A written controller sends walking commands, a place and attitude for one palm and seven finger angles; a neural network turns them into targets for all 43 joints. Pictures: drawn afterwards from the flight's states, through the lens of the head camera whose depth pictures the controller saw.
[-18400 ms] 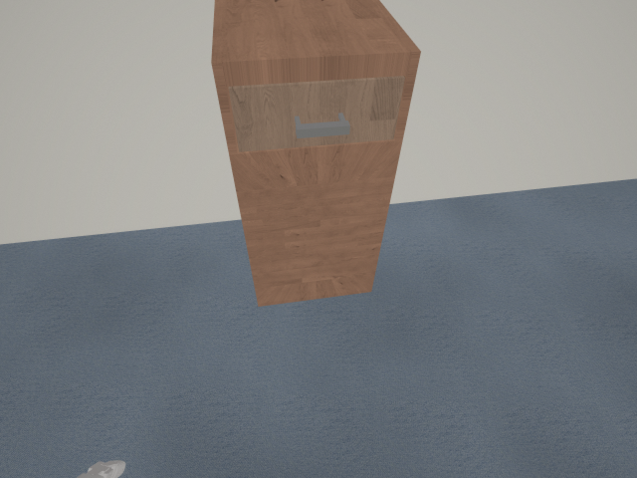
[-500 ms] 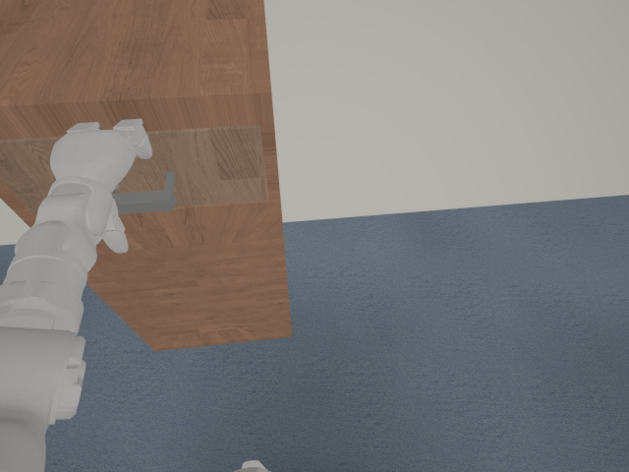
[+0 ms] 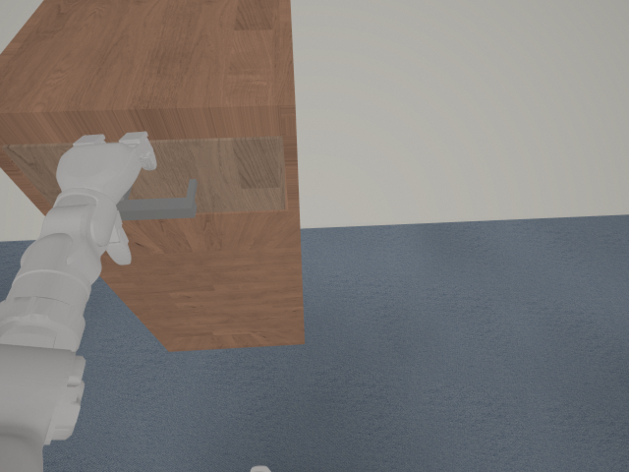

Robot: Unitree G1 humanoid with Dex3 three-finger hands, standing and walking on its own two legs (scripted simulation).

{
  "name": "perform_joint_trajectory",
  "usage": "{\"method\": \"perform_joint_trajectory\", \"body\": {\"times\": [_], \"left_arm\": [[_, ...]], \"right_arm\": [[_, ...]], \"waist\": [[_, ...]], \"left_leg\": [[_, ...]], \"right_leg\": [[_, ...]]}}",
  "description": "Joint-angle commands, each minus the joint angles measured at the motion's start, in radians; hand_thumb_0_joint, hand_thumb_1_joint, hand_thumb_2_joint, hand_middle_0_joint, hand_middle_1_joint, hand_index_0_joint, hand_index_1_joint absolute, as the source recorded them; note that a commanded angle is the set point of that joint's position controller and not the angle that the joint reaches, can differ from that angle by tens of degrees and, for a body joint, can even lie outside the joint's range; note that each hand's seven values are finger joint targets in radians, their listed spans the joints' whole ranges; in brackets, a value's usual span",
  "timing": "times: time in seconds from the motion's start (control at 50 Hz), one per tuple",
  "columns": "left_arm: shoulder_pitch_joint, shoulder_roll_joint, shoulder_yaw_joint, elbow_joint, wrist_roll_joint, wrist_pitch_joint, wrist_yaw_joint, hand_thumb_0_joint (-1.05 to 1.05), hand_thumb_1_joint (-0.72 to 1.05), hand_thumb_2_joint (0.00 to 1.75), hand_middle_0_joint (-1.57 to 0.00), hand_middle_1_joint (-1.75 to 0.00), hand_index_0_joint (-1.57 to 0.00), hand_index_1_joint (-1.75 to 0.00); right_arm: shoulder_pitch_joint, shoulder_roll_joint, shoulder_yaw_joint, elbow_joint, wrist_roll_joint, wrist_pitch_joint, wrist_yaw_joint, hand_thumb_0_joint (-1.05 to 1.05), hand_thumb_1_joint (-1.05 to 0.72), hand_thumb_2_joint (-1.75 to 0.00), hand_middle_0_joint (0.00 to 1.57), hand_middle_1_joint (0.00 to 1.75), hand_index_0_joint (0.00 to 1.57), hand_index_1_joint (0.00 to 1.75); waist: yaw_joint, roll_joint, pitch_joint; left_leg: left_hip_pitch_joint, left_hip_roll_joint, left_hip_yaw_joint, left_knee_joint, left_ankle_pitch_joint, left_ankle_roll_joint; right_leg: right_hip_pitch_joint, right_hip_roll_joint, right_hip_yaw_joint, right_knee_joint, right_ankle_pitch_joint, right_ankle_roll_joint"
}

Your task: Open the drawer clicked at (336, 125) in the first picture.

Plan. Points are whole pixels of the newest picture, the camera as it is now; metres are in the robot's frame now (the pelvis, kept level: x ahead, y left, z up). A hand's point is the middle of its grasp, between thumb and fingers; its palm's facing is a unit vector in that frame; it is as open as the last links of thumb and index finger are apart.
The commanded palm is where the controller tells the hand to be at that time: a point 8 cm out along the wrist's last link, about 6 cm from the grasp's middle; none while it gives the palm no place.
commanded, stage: move the hooked fingers above the handle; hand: left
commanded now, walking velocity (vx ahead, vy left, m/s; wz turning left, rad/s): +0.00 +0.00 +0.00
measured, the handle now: (156, 198) +0.51 +0.24 +0.02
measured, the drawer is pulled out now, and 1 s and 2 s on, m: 0.00 0.00 0.00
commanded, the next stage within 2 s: lower the fingers behind the handle in 0.46 s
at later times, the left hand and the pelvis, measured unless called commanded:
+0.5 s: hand (136, 191) +0.46 +0.24 +0.08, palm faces -0.04 -0.03 -1.00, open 13.7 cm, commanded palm +0.45 +0.24 +0.14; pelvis +0.01 -0.01 +0.00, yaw +0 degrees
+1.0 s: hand (137, 193) +0.46 +0.24 +0.08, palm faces -0.01 -0.02 -1.00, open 13.7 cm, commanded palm +0.45 +0.25 +0.11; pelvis +0.00 -0.01 +0.00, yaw +0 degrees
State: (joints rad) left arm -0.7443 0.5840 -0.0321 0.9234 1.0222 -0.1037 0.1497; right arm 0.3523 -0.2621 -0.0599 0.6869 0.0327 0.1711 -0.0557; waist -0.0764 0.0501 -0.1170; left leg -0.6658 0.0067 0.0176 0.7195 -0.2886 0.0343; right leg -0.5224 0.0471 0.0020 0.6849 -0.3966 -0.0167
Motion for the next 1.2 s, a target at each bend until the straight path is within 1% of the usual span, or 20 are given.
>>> {"method": "perform_joint_trajectory", "body": {"times": [0.0,0.04,0.08,0.12,0.26,0.34,0.42,0.52,0.58,0.64,0.72,0.86,0.9,0.94,0.98,1.02,1.1,1.12,1.16,1.18], "left_arm": [[-0.483,0.224,0.07,-0.278,-0.013,-0.042,0.037,0.0,-0.5,0.3,-0.3,-1.2,-0.3,-1.2],[-0.491,0.189,0.051,-0.294,-0.014,-0.036,0.047,0.0,-0.5,0.3,-0.3,-1.2,-0.3,-1.2],[-0.444,0.244,0.108,-0.253,-0.011,-0.014,0.061,0.0,-0.5,0.3,-0.3,-1.2,-0.3,-1.2],[-0.436,0.226,0.093,-0.255,-0.005,0.007,0.066,0.0,-0.5,0.3,-0.3,-1.2,-0.3,-1.2],[-0.448,0.219,0.078,-0.246,0.007,0.042,0.051,0.0,-0.5,0.3,-0.3,-1.2,-0.3,-1.2],[-0.451,0.194,0.058,-0.249,0.002,0.037,0.033,0.0,-0.5,0.3,-0.3,-1.2,-0.3,-1.2],[-0.424,0.238,0.094,-0.224,-0.004,0.027,0.018,0.0,-0.5,0.3,-0.3,-1.2,-0.3,-1.2],[-0.411,0.255,0.106,-0.238,-0.002,0.008,0.015,0.0,-0.5,0.3,-0.3,-1.2,-0.3,-1.2],[-0.408,0.223,0.08,-0.202,-0.007,0.007,0.014,0.0,-0.5,0.3,-0.3,-1.2,-0.3,-1.2],[-0.404,0.219,0.068,-0.196,-0.001,0.012,0.019,0.0,-0.5,0.3,-0.3,-1.2,-0.3,-1.2],[-0.362,0.244,0.083,-0.109,0.007,0.029,0.019,0.0,-0.5,0.3,-0.3,-1.2,-0.3,-1.2],[-0.388,0.247,0.057,-0.047,0.019,0.047,0.019,0.0,-0.5,0.3,-0.3,-1.2,-0.3,-1.2],[-0.367,0.258,0.071,-0.028,0.029,0.042,0.02,0.0,-0.5,0.3,-0.3,-1.2,-0.3,-1.2],[-0.37,0.212,0.033,-0.014,0.027,0.047,0.019,0.0,-0.5,0.3,-0.3,-1.2,-0.3,-1.2],[-0.369,0.258,0.065,0.014,0.028,0.047,0.02,0.0,-0.5,0.3,-0.3,-1.2,-0.3,-1.2],[-0.377,0.217,0.022,0.037,0.036,0.054,0.022,0.0,-0.5,0.3,-0.3,-1.2,-0.3,-1.2],[-0.404,0.276,0.068,0.023,0.038,0.024,0.029,0.0,-0.5,0.3,-0.3,-1.2,-0.3,-1.2],[-0.397,0.22,0.025,0.028,0.036,0.026,0.031,0.0,-0.5,0.3,-0.3,-1.2,-0.3,-1.2],[-0.427,0.202,0.019,0.003,0.028,0.013,0.036,0.0,-0.5,0.3,-0.3,-1.2,-0.3,-1.2],[-0.451,0.232,0.05,-0.04,0.018,-0.012,0.037,0.0,-0.5,0.3,-0.3,-1.2,-0.3,-1.2]], "right_arm": [[0.07,-0.157,-0.057,-0.063,-0.01,-0.022,-0.009,0.0,-0.9,-0.9,0.2,0.3,0.2,0.3],[0.06,-0.154,-0.057,-0.064,-0.013,-0.017,0.002,0.0,-0.9,-0.9,0.2,0.3,0.2,0.3],[0.053,-0.159,-0.053,-0.064,-0.017,-0.009,0.006,0.0,-0.9,-0.9,0.2,0.3,0.2,0.3],[0.044,-0.156,-0.053,-0.073,-0.017,-0.004,0.011,0.0,-0.9,-0.9,0.2,0.3,0.2,0.3],[0.028,-0.154,-0.048,-0.091,-0.012,0.003,0.009,0.0,-0.9,-0.9,0.2,0.3,0.2,0.3],[0.024,-0.148,-0.047,-0.095,-0.011,0.004,0.008,0.0,-0.9,-0.9,0.2,0.3,0.2,0.3],[0.023,-0.149,-0.043,-0.096,-0.011,0.006,0.0,0.0,-0.9,-0.9,0.2,0.3,0.2,0.3],[0.02,-0.146,-0.043,-0.102,-0.009,0.005,-0.002,0.0,-0.9,-0.9,0.2,0.3,0.2,0.3],[0.026,-0.147,-0.043,-0.097,-0.008,0.005,-0.002,0.0,-0.9,-0.9,0.2,0.3,0.2,0.3],[0.035,-0.151,-0.044,-0.093,-0.007,0.006,0.0,0.0,-0.9,-0.9,0.2,0.3,0.2,0.3],[0.045,-0.158,-0.041,-0.086,-0.005,0.014,-0.004,0.0,-0.9,-0.9,0.2,0.3,0.2,0.3],[0.055,-0.165,-0.033,-0.086,0.0,0.015,-0.009,0.0,-0.9,-0.9,0.2,0.3,0.2,0.3],[0.062,-0.16,-0.034,-0.092,0.001,0.016,-0.01,0.0,-0.9,-0.9,0.2,0.3,0.2,0.3],[0.067,-0.158,-0.032,-0.094,0.002,0.014,-0.009,0.0,-0.9,-0.9,0.2,0.3,0.2,0.3],[0.072,-0.167,-0.028,-0.092,0.0,0.013,-0.013,0.0,-0.9,-0.9,0.2,0.3,0.2,0.3],[0.074,-0.163,-0.026,-0.098,0.003,0.01,-0.015,0.0,-0.9,-0.9,0.2,0.3,0.2,0.3],[0.093,-0.164,-0.027,-0.097,0.0,0.002,-0.02,0.0,-0.9,-0.9,0.2,0.3,0.2,0.3],[0.094,-0.161,-0.027,-0.099,0.0,0.001,-0.018,0.0,-0.9,-0.9,0.2,0.3,0.2,0.3],[0.102,-0.159,-0.03,-0.096,-0.004,-0.007,-0.015,0.0,-0.9,-0.9,0.2,0.3,0.2,0.3],[0.106,-0.161,-0.034,-0.093,-0.009,-0.012,-0.017,0.0,-0.9,-0.9,0.2,0.3,0.2,0.3]], "waist": [[-0.024,0.063,-0.373],[-0.021,0.088,-0.357],[-0.001,0.043,-0.368],[0.005,0.04,-0.381],[-0.003,0.002,-0.358],[-0.009,0.0,-0.352],[-0.003,-0.034,-0.33],[0.006,-0.002,-0.34],[-0.012,-0.038,-0.309],[-0.009,-0.012,-0.311],[-0.014,-0.063,-0.287],[-0.03,-0.063,-0.24],[-0.02,-0.06,-0.262],[-0.031,-0.063,-0.236],[-0.03,-0.076,-0.232],[-0.044,-0.077,-0.204],[-0.041,-0.068,-0.266],[-0.05,-0.056,-0.25],[-0.053,-0.033,-0.251],[-0.053,-0.042,-0.29]], "left_leg": [[0.474,-0.012,-0.03,-0.035,0.344,0.019],[0.485,-0.01,-0.034,-0.033,0.37,0.012],[0.455,-0.012,-0.029,-0.03,0.394,0.014],[0.443,-0.015,-0.022,-0.027,0.405,0.014],[0.416,-0.02,-0.014,-0.036,0.357,0.022],[0.42,-0.023,-0.01,-0.032,0.353,0.025],[0.372,-0.028,-0.001,-0.032,0.333,0.028],[0.362,-0.032,0.007,-0.028,0.329,0.029],[0.334,-0.032,0.009,-0.025,0.31,0.03],[0.332,-0.032,0.011,-0.025,0.294,0.028],[0.271,-0.035,0.015,-0.02,0.264,0.029],[0.218,-0.033,0.019,-0.021,0.179,0.028],[0.219,-0.035,0.021,-0.015,0.183,0.029],[0.21,-0.032,0.019,-0.014,0.163,0.028],[0.183,-0.032,0.019,-0.008,0.144,0.029],[0.169,-0.032,0.016,-0.007,0.111,0.028],[0.157,-0.03,0.011,0.013,0.107,0.031],[0.16,-0.031,0.011,0.016,0.104,0.03],[0.175,-0.026,0.003,0.022,0.093,0.029],[0.184,-0.022,0.001,0.032,0.113,0.033]], "right_leg": [[-0.076,0.027,-0.012,-0.095,0.297,-0.02],[-0.099,0.028,-0.022,-0.086,0.297,-0.025],[-0.048,0.029,-0.021,-0.08,0.329,-0.027],[-0.028,0.027,-0.02,-0.072,0.356,-0.025],[-0.007,0.023,-0.014,-0.082,0.348,-0.021],[-0.008,0.021,-0.008,-0.087,0.36,-0.018],[0.029,0.016,0.0,-0.09,0.385,-0.015],[0.038,0.015,0.008,-0.086,0.396,-0.016],[0.027,0.013,0.01,-0.094,0.388,-0.012],[0.004,0.013,0.009,-0.089,0.368,-0.013],[0.017,0.008,0.015,-0.089,0.374,-0.009],[-0.033,0.004,0.019,-0.098,0.283,-0.006],[-0.032,0.006,0.021,-0.09,0.276,-0.007],[-0.061,0.007,0.014,-0.091,0.251,-0.008],[-0.055,0.005,0.022,-0.093,0.239,-0.007],[-0.096,0.006,0.017,-0.09,0.199,-0.006],[-0.094,0.008,0.023,-0.07,0.191,-0.004],[-0.117,0.009,0.018,-0.069,0.185,-0.006],[-0.151,0.013,0.012,-0.063,0.154,-0.009],[-0.13,0.013,0.016,-0.057,0.178,-0.009]]}}
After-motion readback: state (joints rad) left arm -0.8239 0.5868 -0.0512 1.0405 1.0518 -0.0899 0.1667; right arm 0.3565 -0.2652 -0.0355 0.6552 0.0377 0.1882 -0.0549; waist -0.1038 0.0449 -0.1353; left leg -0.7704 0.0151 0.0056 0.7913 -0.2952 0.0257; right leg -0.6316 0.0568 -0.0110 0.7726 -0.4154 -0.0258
